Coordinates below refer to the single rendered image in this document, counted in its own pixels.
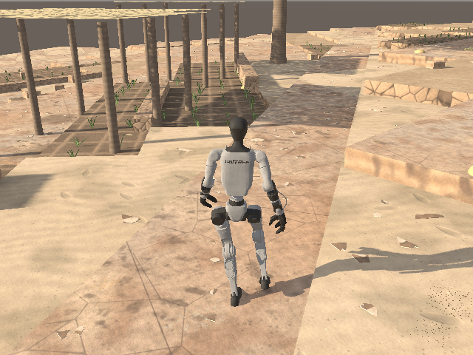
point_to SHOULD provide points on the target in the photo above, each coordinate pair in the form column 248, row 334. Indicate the robot right upper arm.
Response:
column 264, row 168

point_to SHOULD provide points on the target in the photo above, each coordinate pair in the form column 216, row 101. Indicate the robot head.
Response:
column 238, row 127

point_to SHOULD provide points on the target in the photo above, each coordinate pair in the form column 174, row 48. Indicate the right robot shin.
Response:
column 261, row 255

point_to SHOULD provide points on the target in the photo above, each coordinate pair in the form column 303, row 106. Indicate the left robot hand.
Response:
column 203, row 201

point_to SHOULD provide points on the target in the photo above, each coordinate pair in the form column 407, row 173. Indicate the right robot forearm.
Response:
column 275, row 201

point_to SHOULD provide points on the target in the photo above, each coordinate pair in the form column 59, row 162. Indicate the robot left upper arm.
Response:
column 214, row 155

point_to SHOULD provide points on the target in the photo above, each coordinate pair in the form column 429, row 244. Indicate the left robot forearm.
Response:
column 204, row 191

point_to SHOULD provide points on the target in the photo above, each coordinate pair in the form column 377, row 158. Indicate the right robot hand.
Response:
column 281, row 223

